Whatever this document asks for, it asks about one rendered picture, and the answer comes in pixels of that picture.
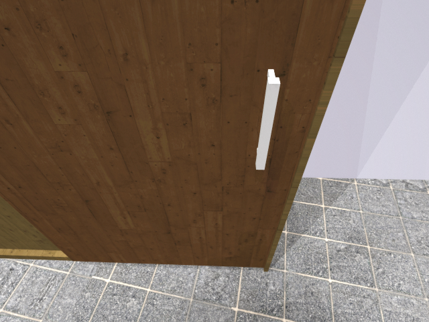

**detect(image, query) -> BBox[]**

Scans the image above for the wardrobe door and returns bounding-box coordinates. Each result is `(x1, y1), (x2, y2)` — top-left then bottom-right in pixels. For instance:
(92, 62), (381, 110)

(0, 0), (351, 268)
(0, 196), (60, 250)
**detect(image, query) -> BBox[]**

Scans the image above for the handle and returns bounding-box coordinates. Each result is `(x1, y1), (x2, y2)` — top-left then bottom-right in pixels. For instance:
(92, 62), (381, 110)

(255, 69), (280, 170)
